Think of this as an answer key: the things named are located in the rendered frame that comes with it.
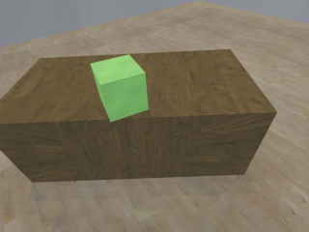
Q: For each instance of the carton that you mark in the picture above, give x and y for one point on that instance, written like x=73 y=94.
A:
x=122 y=86

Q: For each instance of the pedestal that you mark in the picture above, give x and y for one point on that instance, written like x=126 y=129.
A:
x=206 y=117

